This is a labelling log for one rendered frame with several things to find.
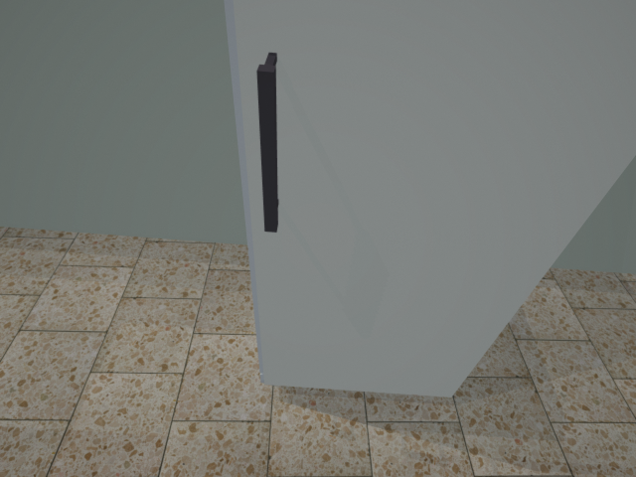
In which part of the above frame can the handle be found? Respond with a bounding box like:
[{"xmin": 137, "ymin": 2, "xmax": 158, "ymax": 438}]
[{"xmin": 257, "ymin": 53, "xmax": 278, "ymax": 233}]

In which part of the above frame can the fridge door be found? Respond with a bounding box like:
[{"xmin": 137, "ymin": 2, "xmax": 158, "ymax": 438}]
[{"xmin": 234, "ymin": 0, "xmax": 636, "ymax": 398}]

